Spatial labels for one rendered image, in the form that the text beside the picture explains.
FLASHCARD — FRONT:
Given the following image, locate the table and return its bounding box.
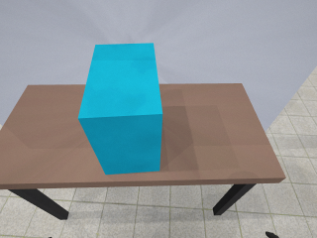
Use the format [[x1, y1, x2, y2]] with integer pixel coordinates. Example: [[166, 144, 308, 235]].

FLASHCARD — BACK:
[[0, 83, 286, 220]]

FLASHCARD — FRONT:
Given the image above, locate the carton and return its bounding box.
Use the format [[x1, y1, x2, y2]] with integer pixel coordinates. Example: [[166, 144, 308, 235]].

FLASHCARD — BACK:
[[78, 43, 162, 175]]

